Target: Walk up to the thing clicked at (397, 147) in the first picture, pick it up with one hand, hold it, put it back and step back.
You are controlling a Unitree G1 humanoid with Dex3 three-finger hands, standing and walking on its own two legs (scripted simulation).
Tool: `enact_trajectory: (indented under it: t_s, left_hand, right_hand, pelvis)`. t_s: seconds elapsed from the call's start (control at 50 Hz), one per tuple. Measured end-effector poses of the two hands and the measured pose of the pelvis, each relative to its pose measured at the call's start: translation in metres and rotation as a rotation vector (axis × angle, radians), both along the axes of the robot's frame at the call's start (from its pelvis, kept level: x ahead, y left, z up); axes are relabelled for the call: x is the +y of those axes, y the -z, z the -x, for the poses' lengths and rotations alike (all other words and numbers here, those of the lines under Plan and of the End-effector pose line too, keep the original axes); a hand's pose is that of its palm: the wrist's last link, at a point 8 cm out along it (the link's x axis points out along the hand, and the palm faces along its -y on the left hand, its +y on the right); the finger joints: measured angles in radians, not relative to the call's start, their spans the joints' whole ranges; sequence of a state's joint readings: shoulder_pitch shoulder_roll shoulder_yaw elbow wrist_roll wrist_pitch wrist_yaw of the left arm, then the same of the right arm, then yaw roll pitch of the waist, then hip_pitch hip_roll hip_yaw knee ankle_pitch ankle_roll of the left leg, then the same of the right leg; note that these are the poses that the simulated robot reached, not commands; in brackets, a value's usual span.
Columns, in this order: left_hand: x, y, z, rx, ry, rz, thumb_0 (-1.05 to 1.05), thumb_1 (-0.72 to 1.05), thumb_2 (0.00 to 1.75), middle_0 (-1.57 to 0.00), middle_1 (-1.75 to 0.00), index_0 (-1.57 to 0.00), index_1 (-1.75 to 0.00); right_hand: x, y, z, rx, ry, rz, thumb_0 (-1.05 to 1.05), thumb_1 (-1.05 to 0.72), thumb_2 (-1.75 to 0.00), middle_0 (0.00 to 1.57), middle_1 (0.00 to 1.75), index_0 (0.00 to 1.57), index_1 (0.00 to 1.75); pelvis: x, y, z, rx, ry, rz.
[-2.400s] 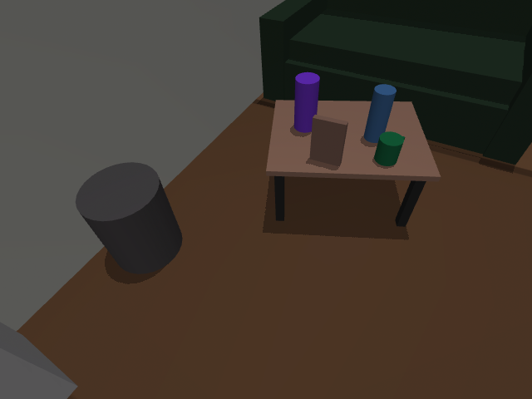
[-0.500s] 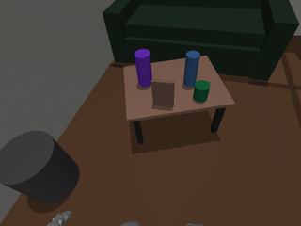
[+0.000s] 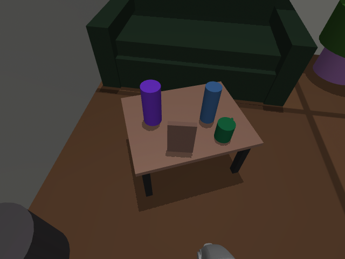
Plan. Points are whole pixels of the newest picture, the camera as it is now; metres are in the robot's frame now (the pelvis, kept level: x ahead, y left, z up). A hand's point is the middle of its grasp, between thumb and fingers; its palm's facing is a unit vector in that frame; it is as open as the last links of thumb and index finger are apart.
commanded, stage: walk up
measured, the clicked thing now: (226, 128) +0.76 -0.29 -0.36
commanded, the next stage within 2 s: none
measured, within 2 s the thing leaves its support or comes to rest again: neither
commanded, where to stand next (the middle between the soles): +0.12 -0.01 m, yaw -3 degrees
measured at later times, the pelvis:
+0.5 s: pelvis +0.08 +0.00 -0.02, yaw -3 degrees
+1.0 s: pelvis +0.06 -0.01 -0.01, yaw -3 degrees
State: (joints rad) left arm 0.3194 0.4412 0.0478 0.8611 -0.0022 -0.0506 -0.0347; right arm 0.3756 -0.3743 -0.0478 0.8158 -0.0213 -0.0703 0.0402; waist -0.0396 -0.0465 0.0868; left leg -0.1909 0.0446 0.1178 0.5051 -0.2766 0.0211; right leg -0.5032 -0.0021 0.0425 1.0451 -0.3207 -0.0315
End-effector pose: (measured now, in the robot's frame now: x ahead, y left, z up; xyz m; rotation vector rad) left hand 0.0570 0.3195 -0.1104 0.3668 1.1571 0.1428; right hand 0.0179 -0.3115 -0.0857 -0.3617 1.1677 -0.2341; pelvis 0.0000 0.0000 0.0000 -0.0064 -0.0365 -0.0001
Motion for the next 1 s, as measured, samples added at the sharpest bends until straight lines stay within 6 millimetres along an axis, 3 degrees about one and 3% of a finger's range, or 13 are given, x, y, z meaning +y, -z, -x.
enact_trajectory:
  t_s: [0.1, 0.22, 0.3, 0.4, 0.48, 0.56, 0.72, 0.8, 0.88, 1.0]
  left_hand:
    - [-0.007, -0.006, -0.058, -0.027, 0.042, -0.008, 0.01, 0.91, 0.90, -0.20, -0.30, -0.21, -0.30]
    - [-0.028, 0.000, -0.123, -0.067, 0.082, -0.046, 0.01, 0.91, 0.90, -0.20, -0.30, -0.21, -0.30]
    - [-0.044, -0.004, -0.149, -0.116, 0.085, -0.037, 0.01, 0.91, 0.90, -0.20, -0.30, -0.21, -0.30]
    - [-0.052, -0.007, -0.163, -0.140, 0.077, -0.023, 0.01, 0.91, 0.90, -0.20, -0.30, -0.21, -0.30]
    - [-0.046, 0.001, -0.166, -0.138, 0.071, -0.006, 0.01, 0.91, 0.90, -0.20, -0.30, -0.21, -0.30]
    - [-0.032, 0.014, -0.163, -0.115, 0.038, 0.016, 0.01, 0.91, 0.90, -0.20, -0.30, -0.21, -0.30]
    - [-0.013, 0.018, -0.130, -0.017, -0.019, -0.001, 0.01, 0.91, 0.90, -0.20, -0.30, -0.21, -0.30]
    - [-0.017, 0.021, -0.105, 0.027, -0.034, -0.033, 0.01, 0.91, 0.90, -0.20, -0.30, -0.21, -0.30]
    - [-0.027, 0.016, -0.081, 0.069, -0.029, -0.033, 0.01, 0.91, 0.90, -0.20, -0.30, -0.21, -0.30]
    - [-0.035, 0.010, -0.079, 0.044, -0.045, -0.013, 0.01, 0.91, 0.90, -0.20, -0.30, -0.21, -0.30]
  right_hand:
    - [0.005, 0.013, -0.014, 0.051, 0.026, -0.021, 0.00, -0.90, -0.90, 0.20, 0.30, 0.21, 0.30]
    - [-0.003, 0.051, -0.052, 0.062, 0.065, -0.061, 0.00, -0.90, -0.90, 0.20, 0.30, 0.21, 0.30]
    - [0.003, 0.061, -0.085, 0.050, 0.056, -0.090, 0.01, -0.91, -0.90, 0.20, 0.30, 0.21, 0.30]
    - [0.008, 0.058, -0.118, 0.006, 0.025, -0.099, 0.00, -0.91, -0.90, 0.20, 0.30, 0.21, 0.30]
    - [0.006, 0.053, -0.127, -0.016, 0.015, -0.058, 0.00, -0.91, -0.90, 0.20, 0.30, 0.21, 0.30]
    - [0.004, 0.044, -0.118, -0.011, 0.027, -0.003, 0.00, -0.91, -0.90, 0.20, 0.30, 0.21, 0.30]
    - [-0.017, 0.025, -0.097, 0.038, 0.025, 0.067, 0.00, -0.90, -0.90, 0.20, 0.30, 0.21, 0.30]
    - [-0.033, 0.034, -0.099, 0.044, 0.022, 0.064, 0.00, -0.90, -0.90, 0.20, 0.30, 0.21, 0.30]
    - [-0.028, 0.038, -0.105, 0.023, 0.031, 0.023, 0.01, -0.91, -0.90, 0.20, 0.30, 0.21, 0.30]
    - [-0.011, 0.045, -0.108, -0.003, 0.016, -0.043, 0.00, -0.91, -0.90, 0.20, 0.30, 0.21, 0.30]
  pelvis:
    - [0.003, 0.002, -0.030, 0.000, 0.018, -0.015]
    - [-0.007, 0.021, -0.065, -0.001, 0.045, -0.015]
    - [-0.012, 0.020, -0.075, -0.006, 0.060, -0.025]
    - [-0.010, 0.016, -0.082, -0.001, 0.059, -0.031]
    - [-0.004, 0.020, -0.082, -0.004, 0.057, -0.026]
    - [0.004, 0.023, -0.078, -0.012, 0.061, -0.053]
    - [-0.003, 0.017, -0.071, 0.017, 0.060, -0.004]
    - [-0.011, 0.021, -0.064, 0.005, 0.067, 0.026]
    - [-0.014, 0.017, -0.062, 0.000, 0.069, -0.001]
    - [-0.012, 0.012, -0.059, -0.014, 0.053, -0.014]
